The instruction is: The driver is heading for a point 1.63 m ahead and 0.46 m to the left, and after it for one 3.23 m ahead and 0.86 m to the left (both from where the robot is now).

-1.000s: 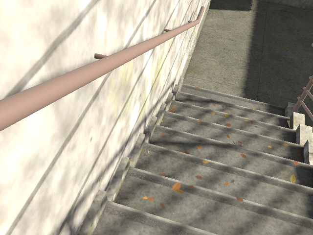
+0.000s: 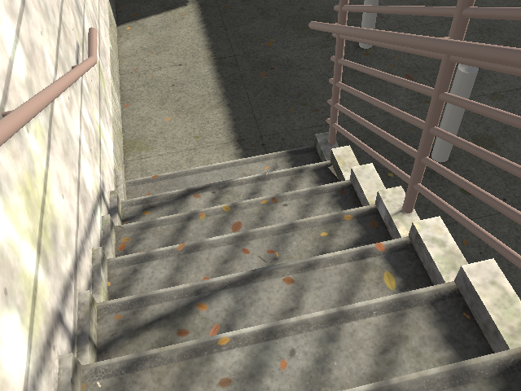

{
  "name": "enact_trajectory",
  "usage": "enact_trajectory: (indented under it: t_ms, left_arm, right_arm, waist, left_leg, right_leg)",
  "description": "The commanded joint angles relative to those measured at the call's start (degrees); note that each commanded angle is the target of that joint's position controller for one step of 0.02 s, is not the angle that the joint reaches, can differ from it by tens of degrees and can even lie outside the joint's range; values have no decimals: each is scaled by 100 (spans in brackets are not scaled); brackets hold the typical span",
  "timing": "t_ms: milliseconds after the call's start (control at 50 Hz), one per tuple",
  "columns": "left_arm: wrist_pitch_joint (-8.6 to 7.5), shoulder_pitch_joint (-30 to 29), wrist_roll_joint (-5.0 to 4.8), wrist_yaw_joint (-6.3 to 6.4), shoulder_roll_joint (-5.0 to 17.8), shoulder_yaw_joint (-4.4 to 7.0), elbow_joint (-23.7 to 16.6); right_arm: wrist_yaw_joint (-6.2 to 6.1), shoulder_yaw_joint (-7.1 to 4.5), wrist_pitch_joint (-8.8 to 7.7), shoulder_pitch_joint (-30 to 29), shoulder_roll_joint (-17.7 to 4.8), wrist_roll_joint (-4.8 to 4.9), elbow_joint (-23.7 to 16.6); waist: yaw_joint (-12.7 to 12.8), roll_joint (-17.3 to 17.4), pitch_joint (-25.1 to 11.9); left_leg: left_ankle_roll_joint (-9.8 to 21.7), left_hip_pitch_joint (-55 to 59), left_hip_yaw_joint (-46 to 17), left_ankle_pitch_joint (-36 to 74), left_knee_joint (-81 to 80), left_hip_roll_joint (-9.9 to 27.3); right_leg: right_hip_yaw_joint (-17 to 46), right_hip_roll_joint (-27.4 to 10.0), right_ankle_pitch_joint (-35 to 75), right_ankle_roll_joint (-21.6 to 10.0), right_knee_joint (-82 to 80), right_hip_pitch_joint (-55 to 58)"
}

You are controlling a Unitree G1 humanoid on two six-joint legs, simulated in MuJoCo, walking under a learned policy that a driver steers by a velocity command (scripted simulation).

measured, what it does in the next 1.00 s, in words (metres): goes down, turning left: left foot 0.16 m lower, then right foot 0.16 m lower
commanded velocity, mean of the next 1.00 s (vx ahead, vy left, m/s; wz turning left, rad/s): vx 0.50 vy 0.00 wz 0.27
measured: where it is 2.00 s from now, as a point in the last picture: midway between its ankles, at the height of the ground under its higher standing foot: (211, 282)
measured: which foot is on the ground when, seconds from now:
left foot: up 0.00-0.36, down 0.38-0.94, up 0.96-1.00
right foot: down 0.00-0.38, up 0.40-0.90, down 0.92-1.00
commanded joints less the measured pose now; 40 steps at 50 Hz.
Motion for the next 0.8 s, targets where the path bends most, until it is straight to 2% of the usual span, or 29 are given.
enact_trajectory:
  t_ms: [20,60,120,180,260,280,300,320,340,360,380,400,420,440,460,480,500,520,540,560,580,600,620,640,680,700,720,740,800]
  left_arm:
    - [-85,275,-4,106,657,133,-286]
    - [-53,488,77,159,747,160,-315]
    - [-134,388,101,174,813,127,-342]
    - [-236,448,150,227,835,53,-286]
    - [-241,317,265,220,951,-15,-246]
    - [-216,197,253,229,944,-17,-192]
    - [-223,196,296,248,875,-64,-136]
    - [-246,250,324,282,881,-74,-77]
    - [-283,317,302,273,903,-57,46]
    - [-309,-135,305,245,1023,-37,41]
    - [-350,-218,189,174,1106,32,-11]
    - [-334,295,121,170,615,6,1]
    - [-303,655,76,250,724,-35,-297]
    - [-304,211,109,277,878,-43,-526]
    - [-254,-838,238,270,865,-56,-779]
    - [-190,-1316,362,229,927,-40,-770]
    - [-99,-1316,383,184,783,-30,-739]
    - [-65,-1294,360,170,769,-6,-696]
    - [-20,-1708,296,141,705,-6,-834]
    - [1,-1823,362,78,568,-3,-769]
    - [45,-1457,433,38,450,-42,-601]
    - [36,-858,375,-5,383,-53,-373]
    - [21,-1102,332,-25,482,-8,-433]
    - [-47,-1732,338,-62,664,75,-757]
    - [-173,-2320,360,-162,757,107,-935]
    - [-171,-2459,411,-196,505,28,-1081]
    - [-131,-2486,348,-223,398,-8,-1164]
    - [-95,-2606,348,-237,365,-3,-1252]
    - [-261,-3153,147,-102,296,-47,-1635]
  right_arm:
    - [106,-245,31,142,-767,18,-90]
    - [208,-233,5,-237,-631,6,-206]
    - [289,-214,-61,-387,-553,-23,-164]
    - [289,-224,-123,-676,-591,-13,-344]
    - [372,-164,-241,-828,-413,178,-400]
    - [365,-116,-272,-926,-299,206,-457]
    - [343,-130,-298,-664,-357,299,-414]
    - [305,-162,-328,-400,-424,314,-325]
    - [264,-234,-285,289,-591,291,-104]
    - [221,-359,-208,2074,-747,282,506]
    - [172,-404,-159,3494,-827,205,1059]
    - [271,-450,-167,3690,-1125,117,1207]
    - [346,-400,-164,3494,-1032,295,977]
    - [264,-460,-112,3131,-1178,426,802]
    - [93,-493,-84,2765,-1196,421,720]
    - [91,-370,-82,2314,-939,230,580]
    - [96,-316,-131,2271,-949,58,546]
    - [77,-205,-242,2237,-733,99,602]
    - [-18,-155,-303,2050,-628,201,540]
    - [-42,-174,-298,2149,-721,249,516]
    - [-83,-184,-268,2287,-760,248,545]
    - [-48,-221,-274,2315,-826,214,444]
    - [-29,-203,-257,2241,-698,266,329]
    - [-63,-101,-302,2738,-322,292,570]
    - [-67,-113,-281,2733,-272,287,487]
    - [-52,-144,-274,2640,-388,256,392]
    - [-19,-146,-302,2605,-407,219,425]
    - [9,-191,-307,2600,-552,292,336]
    - [-86,-146,-190,2897,-425,129,451]
  waist:
    - [-132,-635,-229]
    - [-13,-341,181]
    - [-40,-499,278]
    - [177,-551,592]
    - [434,-753,810]
    - [465,-841,892]
    - [405,-741,889]
    - [377,-685,859]
    - [166,-555,718]
    - [-716,-686,-161]
    - [-1321,87,-454]
    - [-893,1381,-636]
    - [-516,1291,-1502]
    - [-695,1090,-1669]
    - [-887,630,-1029]
    - [-672,-601,-187]
    - [-481,-341,105]
    - [-181,-802,481]
    - [-113,-637,729]
    - [-287,-110,498]
    - [-183,214,34]
    - [-44,488,-423]
    - [-61,359,-362]
    - [-227,25,-235]
    - [-458,-373,-25]
    - [-511,-415,-132]
    - [-466,-539,-72]
    - [-630,-364,-68]
    - [-1209,80,342]
  left_leg:
    - [111,-693,-429,922,-557,78]
    - [67,-901,-613,1128,-1312,35]
    - [100,-350,-605,1890,-1770,-156]
    - [184,-219,-568,1804,-2105,-294]
    - [386,835,-451,1690,-3000,-585]
    - [434,1274,-318,1705,-3170,-421]
    - [466,1587,-294,1824,-3518,-332]
    - [471,1924,-102,1709,-3844,-294]
    - [499,2592,153,1571,-4101,-268]
    - [683,4291,593,1676,-3573,-536]
    - [822,5403,809,1827,-3980,-746]
    - [1420,6652,-577,4194,-3053,472]
    - [1705,7565,-1781,4178,-2157,1033]
    - [2283,7426,-2678,1858,-3092,1441]
    - [2711,6449,-3573,-442,-4034,1666]
    - [2373,4956,-3185,-1719,-4303,1343]
    - [2477,3779,-3553,-1261,-4180,1418]
    - [2164,2900,-3002,-831,-4085,1008]
    - [1898,1756,-2309,-402,-4377,443]
    - [1857,1814,-2188,104,-4448,258]
    - [1880,2004,-2043,1438,-4176,183]
    - [1821,2114,-1886,2063,-3940,182]
    - [1727,2189,-1853,2066,-3830,102]
    - [1791,2816,-2146,757,-3291,-31]
    - [1625,2814,-2178,-581,-3016,-316]
    - [1565,2380,-2163,-1199,-2985,-523]
    - [1573,2144,-2405,-1498,-2880,-491]
    - [1555,2419,-2571,-1313,-2730,-455]
    - [1471,3109,-2488,-478,-2023,-783]
  right_leg:
    - [2331,-1547,1014,-1023,-604,1118]
    - [2663,-1574,-127,-1116,-600,1009]
    - [2800,-1421,-899,-1041,-104,520]
    - [2507,-1303,-387,-975,313,399]
    - [1710,-1126,170,-720,809,-68]
    - [1542,-1190,400,-665,961,-325]
    - [1482,-1170,492,-658,1222,-345]
    - [1325,-1220,830,-639,1506,-188]
    - [1040,-1263,1543,-587,2188,-214]
    - [577,-1296,2839,-498,3695,-533]
    - [-268,-845,2899,-120,5581,-1101]
    - [-718,-52,-2875,90,8604,-2925]
    - [-521,-475,-2879,119,8995,-3949]
    - [-598,-661,-2399,186,8689,-4636]
    - [-532,-873,-1846,345,7950,-5208]
    - [-284,-1274,-1166,333,6906,-4770]
    - [-218,-1381,-1344,378,6226,-4191]
    - [28,-1624,-225,471,4672,-3743]
    - [-178,-1545,650,702,3102,-2696]
    - [-421,-1422,1127,760,2700,-2324]
    - [-502,-1300,1303,728,2661,-1874]
    - [-559,-1204,2032,644,3014,-1543]
    - [-539,-1252,2177,587,2898,-1620]
    - [-59,-1342,3099,496,2240,-2513]
    - [-42,-1282,3755,540,1242,-2588]
    - [-193,-1054,4127,573,920,-2033]
    - [-189,-995,4410,589,799,-1779]
    - [-257,-970,4335,640,662,-1817]
    - [-251,-885,3666,725,-607,-1987]
Keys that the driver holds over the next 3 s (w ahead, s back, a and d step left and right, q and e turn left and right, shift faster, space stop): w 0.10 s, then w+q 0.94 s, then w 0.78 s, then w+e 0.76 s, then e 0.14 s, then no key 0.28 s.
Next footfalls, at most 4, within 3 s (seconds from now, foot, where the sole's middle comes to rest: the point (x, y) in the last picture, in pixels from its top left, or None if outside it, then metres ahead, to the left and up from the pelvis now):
0.38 left None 0.37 0.16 -0.92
0.92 right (278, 355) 0.72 0.06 -1.09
1.50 left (194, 316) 0.94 0.40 -1.25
2.10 right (220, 260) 1.31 0.35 -1.42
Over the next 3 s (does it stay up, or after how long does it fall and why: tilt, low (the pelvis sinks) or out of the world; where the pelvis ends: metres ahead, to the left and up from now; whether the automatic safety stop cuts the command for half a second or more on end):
stays up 1.55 0.52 -0.81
